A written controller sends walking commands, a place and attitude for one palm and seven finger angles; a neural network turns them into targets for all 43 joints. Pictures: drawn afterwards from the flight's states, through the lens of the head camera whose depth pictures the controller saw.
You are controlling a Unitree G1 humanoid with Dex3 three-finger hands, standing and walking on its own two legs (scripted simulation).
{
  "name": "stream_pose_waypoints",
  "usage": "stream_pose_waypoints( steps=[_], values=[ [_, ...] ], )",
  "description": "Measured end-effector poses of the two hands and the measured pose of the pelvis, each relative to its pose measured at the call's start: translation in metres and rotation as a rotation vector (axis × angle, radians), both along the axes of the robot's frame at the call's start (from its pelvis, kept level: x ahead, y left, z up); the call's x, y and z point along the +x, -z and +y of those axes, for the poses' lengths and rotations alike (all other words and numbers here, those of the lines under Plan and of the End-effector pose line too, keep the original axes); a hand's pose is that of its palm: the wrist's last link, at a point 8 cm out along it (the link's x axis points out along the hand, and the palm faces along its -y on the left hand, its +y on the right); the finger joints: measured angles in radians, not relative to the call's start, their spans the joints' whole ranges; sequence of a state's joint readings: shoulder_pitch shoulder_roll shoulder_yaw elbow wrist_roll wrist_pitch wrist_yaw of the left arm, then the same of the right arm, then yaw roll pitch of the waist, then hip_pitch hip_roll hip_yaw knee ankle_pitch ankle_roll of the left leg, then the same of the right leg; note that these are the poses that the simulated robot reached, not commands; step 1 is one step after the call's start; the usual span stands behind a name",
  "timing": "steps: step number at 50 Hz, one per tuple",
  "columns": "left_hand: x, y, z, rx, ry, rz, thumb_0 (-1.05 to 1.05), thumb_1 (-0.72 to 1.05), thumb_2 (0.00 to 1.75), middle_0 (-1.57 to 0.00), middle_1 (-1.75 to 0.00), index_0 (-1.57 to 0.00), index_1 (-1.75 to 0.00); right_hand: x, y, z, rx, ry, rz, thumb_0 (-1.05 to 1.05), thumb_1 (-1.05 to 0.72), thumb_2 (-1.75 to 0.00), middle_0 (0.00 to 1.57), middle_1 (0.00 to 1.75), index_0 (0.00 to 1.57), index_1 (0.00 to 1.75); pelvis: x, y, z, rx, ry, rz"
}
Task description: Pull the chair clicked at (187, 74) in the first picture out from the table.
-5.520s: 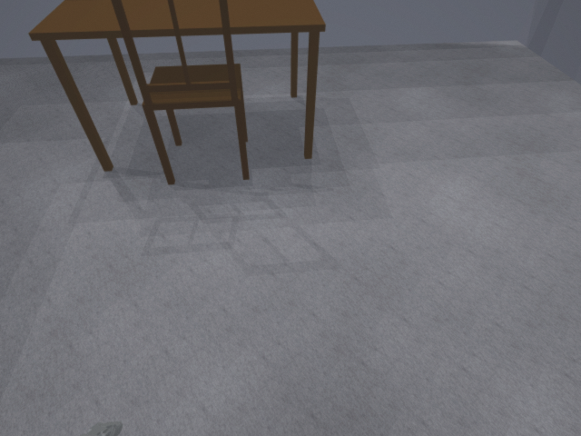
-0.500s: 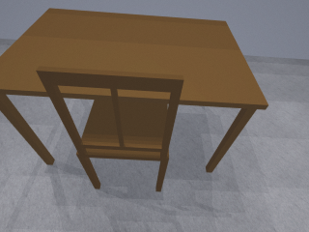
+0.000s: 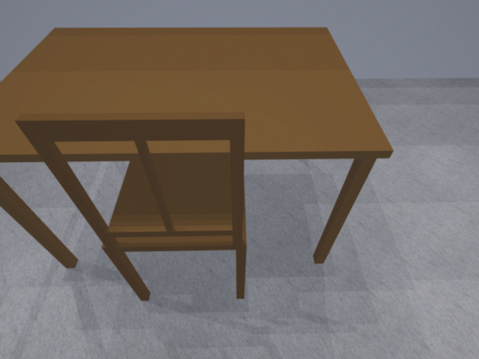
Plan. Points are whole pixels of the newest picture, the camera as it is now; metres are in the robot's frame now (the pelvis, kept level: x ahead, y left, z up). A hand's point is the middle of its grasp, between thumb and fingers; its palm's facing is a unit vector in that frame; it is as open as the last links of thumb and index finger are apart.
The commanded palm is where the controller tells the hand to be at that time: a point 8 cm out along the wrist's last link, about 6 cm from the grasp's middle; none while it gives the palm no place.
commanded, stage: come to a stop and stand still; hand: left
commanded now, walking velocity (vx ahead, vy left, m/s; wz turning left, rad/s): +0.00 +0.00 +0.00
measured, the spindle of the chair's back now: (157, 191) +0.48 +0.21 -0.05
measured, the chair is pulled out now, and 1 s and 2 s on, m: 0.00 0.00 0.00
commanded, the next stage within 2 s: look again from close up in 0.94 s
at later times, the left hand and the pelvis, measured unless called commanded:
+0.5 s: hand out of the picture +0.01 +0.20 -0.17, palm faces +0.02 -0.98 -0.20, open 7.4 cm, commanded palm none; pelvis +0.02 +0.02 +0.00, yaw -1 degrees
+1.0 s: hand out of the picture +0.00 +0.22 -0.17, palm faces +0.01 -0.98 -0.20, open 7.4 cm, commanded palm none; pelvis +0.01 +0.04 +0.01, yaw -1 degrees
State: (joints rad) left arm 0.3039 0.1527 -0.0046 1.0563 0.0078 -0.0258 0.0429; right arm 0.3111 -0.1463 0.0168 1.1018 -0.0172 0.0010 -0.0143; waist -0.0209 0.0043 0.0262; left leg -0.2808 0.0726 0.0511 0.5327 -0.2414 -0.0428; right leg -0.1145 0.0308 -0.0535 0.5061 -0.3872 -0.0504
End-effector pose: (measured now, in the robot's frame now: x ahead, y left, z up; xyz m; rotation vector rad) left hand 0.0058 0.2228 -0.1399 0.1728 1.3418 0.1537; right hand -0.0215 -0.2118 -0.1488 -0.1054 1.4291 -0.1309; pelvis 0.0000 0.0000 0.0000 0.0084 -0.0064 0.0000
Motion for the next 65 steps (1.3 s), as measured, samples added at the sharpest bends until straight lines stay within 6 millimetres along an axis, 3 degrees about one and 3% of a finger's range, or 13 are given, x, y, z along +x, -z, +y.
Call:
stream_pose_waypoints(
  steps=[7, 16, 24, 31, 42, 65],
  values=[
    [0.009, 0.004, 0.004, -0.013, -0.007, -0.002, 0.01, 0.92, 0.90, -0.20, -0.30, -0.20, -0.30, 0.026, -0.005, -0.004, -0.036, -0.015, -0.031, 0.01, -0.92, -0.89, 0.20, 0.29, 0.20, 0.30, 0.009, 0.000, 0.003, 0.000, 0.005, 0.001],
    [0.006, 0.005, 0.014, -0.021, -0.015, 0.027, 0.01, 0.91, 0.90, -0.20, -0.30, -0.20, -0.30, 0.066, -0.012, -0.003, -0.067, -0.034, -0.111, 0.00, -0.91, -0.89, 0.20, 0.29, 0.20, 0.30, 0.017, -0.002, 0.013, 0.002, 0.014, 0.003],
    [0.001, 0.004, 0.027, -0.015, -0.021, 0.046, 0.00, 0.91, 0.90, -0.20, -0.30, -0.20, -0.30, 0.083, -0.014, 0.010, -0.062, -0.051, -0.145, 0.00, -0.91, -0.89, 0.20, 0.29, 0.20, 0.30, 0.019, -0.003, 0.023, 0.004, 0.017, 0.005],
    [-0.002, 0.000, 0.038, -0.007, -0.020, 0.058, 0.00, 0.91, 0.90, -0.20, -0.30, -0.20, -0.30, 0.080, -0.014, 0.018, -0.056, -0.051, -0.132, 0.00, -0.91, -0.89, 0.20, 0.29, 0.20, 0.30, 0.018, -0.005, 0.032, 0.006, 0.017, 0.008],
    [-0.004, -0.002, 0.047, -0.004, -0.015, 0.066, 0.00, 0.91, 0.90, -0.20, -0.30, -0.20, -0.30, 0.058, -0.013, 0.024, -0.056, -0.040, -0.081, 0.00, -0.91, -0.89, 0.20, 0.29, 0.20, 0.30, 0.016, -0.007, 0.039, 0.008, 0.015, 0.010],
    [-0.021, -0.001, 0.035, -0.034, -0.027, 0.097, 0.00, 0.91, 0.90, -0.20, -0.30, -0.20, -0.30, 0.038, -0.014, 0.028, -0.052, -0.027, -0.047, 0.00, -0.92, -0.89, 0.20, 0.29, 0.20, 0.30, 0.010, -0.009, 0.041, 0.008, 0.011, 0.008]
  ],
)
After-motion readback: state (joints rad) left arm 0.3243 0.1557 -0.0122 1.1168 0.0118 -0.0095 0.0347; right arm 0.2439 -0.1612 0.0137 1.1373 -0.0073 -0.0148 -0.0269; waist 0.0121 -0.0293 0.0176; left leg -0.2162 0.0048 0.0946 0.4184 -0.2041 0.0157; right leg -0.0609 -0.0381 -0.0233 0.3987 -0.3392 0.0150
